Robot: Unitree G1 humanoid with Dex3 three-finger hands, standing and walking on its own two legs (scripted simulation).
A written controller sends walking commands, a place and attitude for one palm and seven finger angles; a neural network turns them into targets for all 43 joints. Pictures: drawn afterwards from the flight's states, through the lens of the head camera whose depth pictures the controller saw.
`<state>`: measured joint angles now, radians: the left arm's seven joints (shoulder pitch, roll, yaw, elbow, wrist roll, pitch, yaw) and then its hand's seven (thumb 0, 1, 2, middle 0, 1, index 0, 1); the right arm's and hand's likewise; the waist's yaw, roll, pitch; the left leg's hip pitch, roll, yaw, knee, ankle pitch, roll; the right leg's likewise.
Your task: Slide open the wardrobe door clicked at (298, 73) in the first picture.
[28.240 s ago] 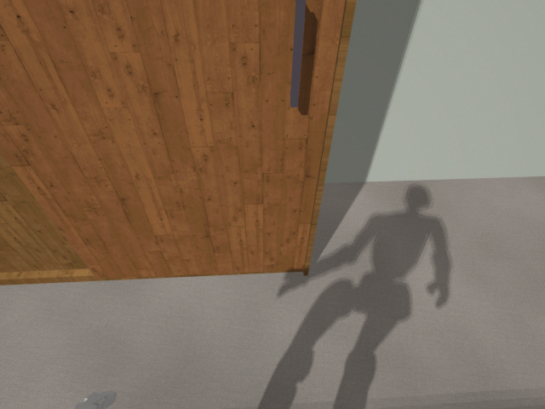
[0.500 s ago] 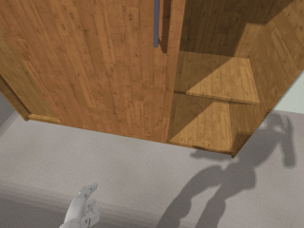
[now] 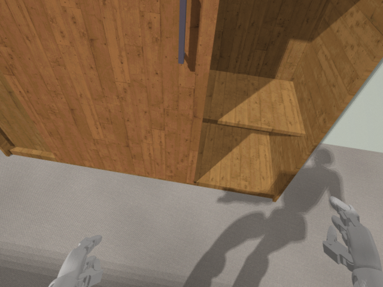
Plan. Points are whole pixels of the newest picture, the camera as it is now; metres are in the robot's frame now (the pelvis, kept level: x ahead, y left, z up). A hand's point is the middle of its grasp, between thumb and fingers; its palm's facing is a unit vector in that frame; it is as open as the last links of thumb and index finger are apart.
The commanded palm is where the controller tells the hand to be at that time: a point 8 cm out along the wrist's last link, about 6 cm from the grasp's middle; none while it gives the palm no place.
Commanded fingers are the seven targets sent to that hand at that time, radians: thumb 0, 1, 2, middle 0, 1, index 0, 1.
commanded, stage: let the arm hang, fingers relaxed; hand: right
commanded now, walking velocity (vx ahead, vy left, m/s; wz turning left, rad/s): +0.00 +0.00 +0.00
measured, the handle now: (183, 25) +0.76 +0.07 +0.19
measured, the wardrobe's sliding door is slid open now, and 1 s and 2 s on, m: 0.48 0.48 0.48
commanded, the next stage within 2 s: look to check the result in 0.98 s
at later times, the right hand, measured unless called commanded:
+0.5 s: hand out of the picture -0.06 -0.19 -0.16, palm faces -0.02 +0.98 -0.22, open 7.3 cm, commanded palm none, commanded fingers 0.00 -0.90 -0.90 0.20 0.30 0.20 0.30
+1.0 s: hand out of the picture -0.01 -0.18 -0.17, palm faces -0.02 +0.98 -0.18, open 7.3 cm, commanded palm none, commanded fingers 0.00 -0.90 -0.90 0.20 0.30 0.20 0.30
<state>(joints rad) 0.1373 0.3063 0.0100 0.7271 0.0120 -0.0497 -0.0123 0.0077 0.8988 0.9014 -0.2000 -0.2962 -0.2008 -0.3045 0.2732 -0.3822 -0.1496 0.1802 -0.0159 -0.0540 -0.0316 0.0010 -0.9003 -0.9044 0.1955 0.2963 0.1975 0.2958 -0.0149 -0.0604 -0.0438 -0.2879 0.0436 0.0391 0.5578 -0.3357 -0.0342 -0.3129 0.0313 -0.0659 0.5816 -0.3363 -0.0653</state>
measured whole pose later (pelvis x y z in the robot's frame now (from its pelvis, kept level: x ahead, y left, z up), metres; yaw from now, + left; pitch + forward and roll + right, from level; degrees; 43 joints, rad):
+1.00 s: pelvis -0.02 -0.01 +0.01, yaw +1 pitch +0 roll +0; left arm 0.25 0.16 0.00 1.12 0.02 0.00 0.03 0.00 0.91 0.90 -0.20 -0.30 -0.20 -0.30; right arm 0.25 -0.15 0.01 1.13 -0.02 0.00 -0.03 0.00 -0.92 -0.90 0.19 0.30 0.20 0.30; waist 0.00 0.00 0.05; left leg -0.19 0.06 0.01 0.41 -0.22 -0.05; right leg -0.19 0.06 -0.10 0.41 -0.22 -0.09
